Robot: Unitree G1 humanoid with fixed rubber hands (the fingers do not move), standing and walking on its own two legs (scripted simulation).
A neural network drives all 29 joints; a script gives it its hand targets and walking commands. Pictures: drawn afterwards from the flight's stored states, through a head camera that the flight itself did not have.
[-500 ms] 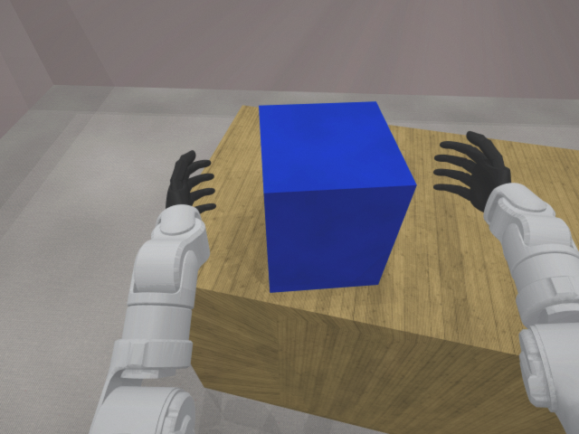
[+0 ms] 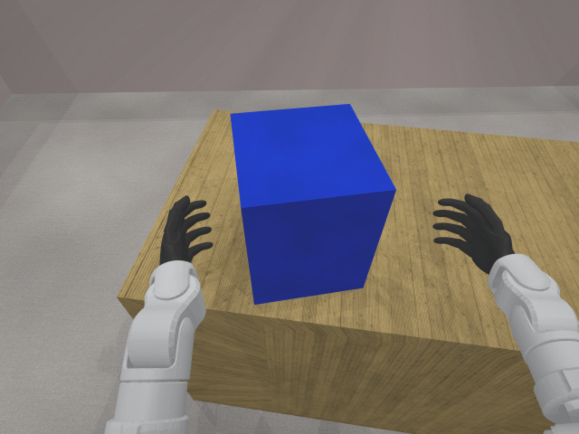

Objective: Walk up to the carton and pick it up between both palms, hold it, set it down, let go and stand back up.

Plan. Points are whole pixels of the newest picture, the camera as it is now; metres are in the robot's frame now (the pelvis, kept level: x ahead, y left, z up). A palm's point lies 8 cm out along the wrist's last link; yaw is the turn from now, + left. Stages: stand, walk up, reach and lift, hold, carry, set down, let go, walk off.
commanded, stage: set down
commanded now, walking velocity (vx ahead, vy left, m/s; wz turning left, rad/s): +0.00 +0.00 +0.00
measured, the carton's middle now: (301, 206) +0.47 +0.03 +0.04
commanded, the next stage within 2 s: none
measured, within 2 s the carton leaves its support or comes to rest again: neither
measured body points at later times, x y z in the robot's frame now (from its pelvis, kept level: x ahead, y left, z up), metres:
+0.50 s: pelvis -0.01 -0.01 +0.00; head -0.02 -0.01 +0.45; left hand +0.28 +0.16 +0.06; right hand +0.31 -0.26 +0.04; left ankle +0.02 +0.15 -0.75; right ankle -0.01 -0.08 -0.75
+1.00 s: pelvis +0.01 +0.00 +0.00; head -0.01 +0.02 +0.45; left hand +0.24 +0.18 +0.01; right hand +0.26 -0.26 +0.01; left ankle +0.02 +0.16 -0.75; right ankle -0.01 -0.08 -0.75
